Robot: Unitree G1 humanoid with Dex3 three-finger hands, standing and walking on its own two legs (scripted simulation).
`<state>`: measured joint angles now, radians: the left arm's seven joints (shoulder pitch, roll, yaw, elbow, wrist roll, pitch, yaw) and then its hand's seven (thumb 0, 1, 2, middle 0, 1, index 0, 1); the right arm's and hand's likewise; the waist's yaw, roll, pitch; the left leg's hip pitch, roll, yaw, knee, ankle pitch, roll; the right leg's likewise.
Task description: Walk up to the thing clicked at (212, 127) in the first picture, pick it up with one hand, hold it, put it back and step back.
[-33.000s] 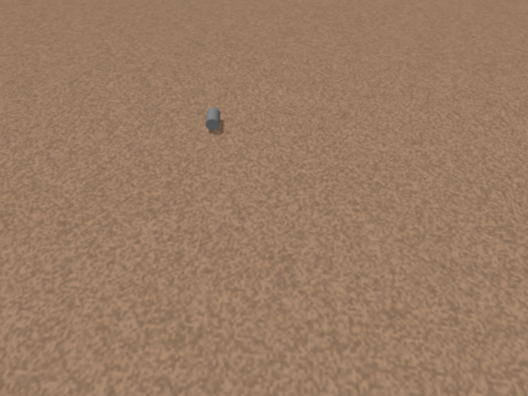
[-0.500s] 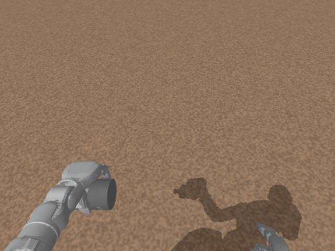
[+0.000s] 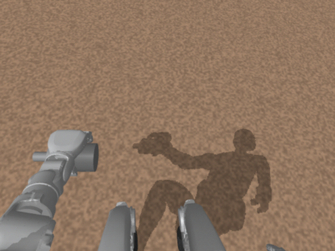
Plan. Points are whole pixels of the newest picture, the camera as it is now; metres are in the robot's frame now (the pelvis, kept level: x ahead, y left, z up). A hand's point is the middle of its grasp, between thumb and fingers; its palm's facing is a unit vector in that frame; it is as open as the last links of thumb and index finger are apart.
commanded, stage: crouch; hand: left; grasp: from above
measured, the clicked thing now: (66, 156) +0.38 +0.26 -0.15
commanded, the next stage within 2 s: lower in 1.30 s
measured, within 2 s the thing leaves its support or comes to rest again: neither
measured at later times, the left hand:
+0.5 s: hand (89, 162) +0.42 +0.24 -0.33, palm faces -0.46 +0.02 -0.89, open 10.6 cm
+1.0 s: hand (94, 162) +0.44 +0.25 -0.41, palm faces -0.48 +0.01 -0.88, open 10.5 cm
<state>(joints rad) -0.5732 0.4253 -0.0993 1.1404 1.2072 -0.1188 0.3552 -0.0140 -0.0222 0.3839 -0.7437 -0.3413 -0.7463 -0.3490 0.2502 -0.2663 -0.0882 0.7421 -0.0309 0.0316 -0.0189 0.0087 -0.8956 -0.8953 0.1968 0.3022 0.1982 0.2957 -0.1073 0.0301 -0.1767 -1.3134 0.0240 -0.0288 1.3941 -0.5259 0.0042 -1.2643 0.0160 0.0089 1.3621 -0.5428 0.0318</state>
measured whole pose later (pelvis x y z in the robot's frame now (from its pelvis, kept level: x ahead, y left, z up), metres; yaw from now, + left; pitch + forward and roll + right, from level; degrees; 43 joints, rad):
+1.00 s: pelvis -0.03 +0.00 -0.24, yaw -5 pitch +37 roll -8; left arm -0.92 0.71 0.09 1.36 1.29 -0.23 0.34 -0.01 -0.01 0.39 -0.70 -0.38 -0.71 -0.39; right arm 0.19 -0.25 0.00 0.74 -0.12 -0.03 0.12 0.00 -0.90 -0.90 0.20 0.30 0.20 0.30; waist -0.22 0.00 -0.09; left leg -2.21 0.02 -0.12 2.23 -0.68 0.00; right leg -2.12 0.04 -0.05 2.17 -0.70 0.04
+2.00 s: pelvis -0.03 +0.00 -0.31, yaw -9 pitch +33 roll -10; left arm -1.00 0.86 0.11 1.52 1.33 -0.27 0.43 -0.01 -0.01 0.35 -0.77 -0.29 -0.78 -0.30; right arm 0.12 -0.26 0.13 0.73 -0.18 -0.05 0.14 0.00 -0.90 -0.89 0.20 0.30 0.20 0.30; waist -0.28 -0.06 0.03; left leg -2.37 0.01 -0.19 2.47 -0.69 -0.02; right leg -2.27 0.07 -0.10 2.37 -0.70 0.05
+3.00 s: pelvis -0.03 +0.00 -0.32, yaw -12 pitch +29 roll -13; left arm -1.04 0.99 0.09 1.68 1.33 -0.29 0.53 -0.01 -0.03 0.40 -0.73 -0.37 -0.73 -0.38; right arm 0.09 -0.29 0.26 0.69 -0.23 -0.13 0.17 0.00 -0.90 -0.89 0.20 0.30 0.20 0.30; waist -0.34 -0.12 0.11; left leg -2.36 0.02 -0.25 2.54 -0.71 -0.02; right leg -2.24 0.10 -0.15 2.39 -0.68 0.06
